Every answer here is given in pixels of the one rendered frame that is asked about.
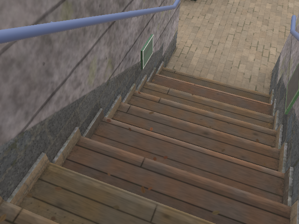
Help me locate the stairs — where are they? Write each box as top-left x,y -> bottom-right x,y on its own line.
0,67 -> 291,224

